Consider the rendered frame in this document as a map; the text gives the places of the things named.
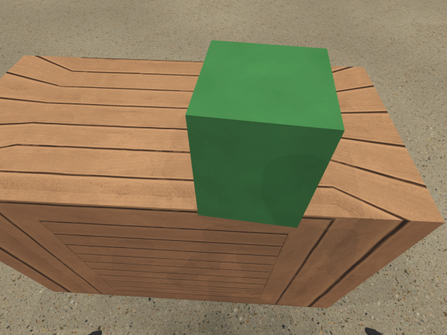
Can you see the carton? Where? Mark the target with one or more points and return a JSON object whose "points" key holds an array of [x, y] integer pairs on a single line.
{"points": [[263, 123]]}

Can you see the pedestal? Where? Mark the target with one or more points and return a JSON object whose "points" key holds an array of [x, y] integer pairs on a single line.
{"points": [[97, 193]]}

